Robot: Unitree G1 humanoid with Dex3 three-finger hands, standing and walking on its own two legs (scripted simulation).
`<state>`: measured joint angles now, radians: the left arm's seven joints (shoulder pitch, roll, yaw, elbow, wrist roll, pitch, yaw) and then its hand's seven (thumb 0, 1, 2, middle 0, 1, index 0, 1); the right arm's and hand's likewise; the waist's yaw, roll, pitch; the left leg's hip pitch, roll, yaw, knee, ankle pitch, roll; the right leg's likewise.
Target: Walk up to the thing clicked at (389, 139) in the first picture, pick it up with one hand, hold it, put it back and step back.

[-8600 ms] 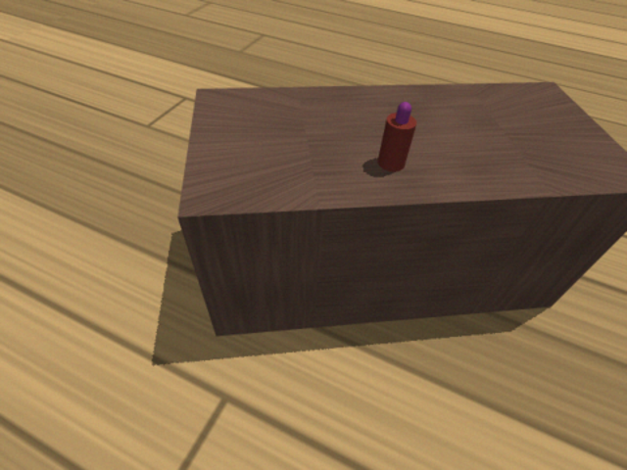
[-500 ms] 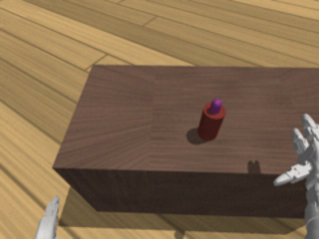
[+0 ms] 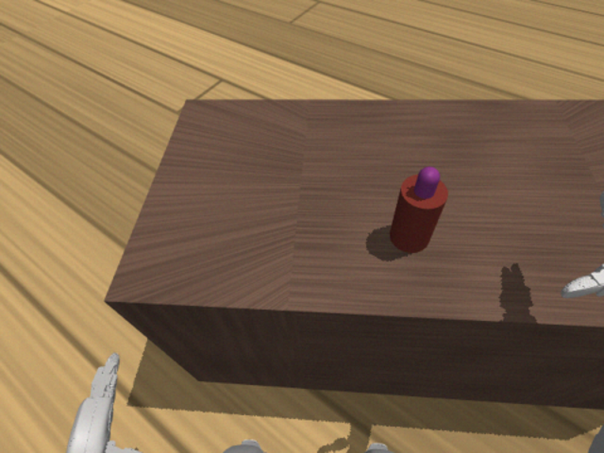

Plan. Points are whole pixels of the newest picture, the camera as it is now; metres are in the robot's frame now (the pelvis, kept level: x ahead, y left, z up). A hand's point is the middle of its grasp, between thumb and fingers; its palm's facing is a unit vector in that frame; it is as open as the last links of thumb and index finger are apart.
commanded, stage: go down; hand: right
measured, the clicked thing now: (419, 207) +0.52 -0.16 -0.04
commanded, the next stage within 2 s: approach in 1.86 s
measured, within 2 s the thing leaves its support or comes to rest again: neither
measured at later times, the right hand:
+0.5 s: hand (597, 220) +0.41 -0.34 +0.07, palm faces +0.17 +0.98 +0.01, open 17.4 cm
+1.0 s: hand out of the picture +0.43 -0.36 +0.07, palm faces +0.19 +0.98 +0.00, open 17.5 cm
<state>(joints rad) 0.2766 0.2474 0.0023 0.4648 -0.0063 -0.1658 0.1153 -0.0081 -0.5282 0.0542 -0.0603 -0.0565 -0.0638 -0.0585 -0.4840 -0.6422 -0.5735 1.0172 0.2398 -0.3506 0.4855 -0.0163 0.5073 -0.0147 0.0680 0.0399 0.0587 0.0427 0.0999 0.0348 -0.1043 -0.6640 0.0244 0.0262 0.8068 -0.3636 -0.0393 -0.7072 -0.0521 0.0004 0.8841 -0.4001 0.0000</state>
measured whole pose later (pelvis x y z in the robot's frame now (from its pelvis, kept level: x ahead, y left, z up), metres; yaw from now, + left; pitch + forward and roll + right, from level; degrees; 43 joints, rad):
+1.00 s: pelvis +0.00 +0.00 -0.03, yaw +0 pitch +19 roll +4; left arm 0.30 0.27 -0.04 0.32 0.01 -0.13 0.05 -0.01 -0.54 0.07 -0.06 -0.05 -0.06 -0.06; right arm -0.69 -0.87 -0.66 1.20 0.15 -0.32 0.54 -0.02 0.56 -0.03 0.06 0.05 0.06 0.05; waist 0.17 0.04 -0.14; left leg -0.87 0.01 0.05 0.96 -0.42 -0.03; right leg -0.93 -0.07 0.04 1.06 -0.46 0.01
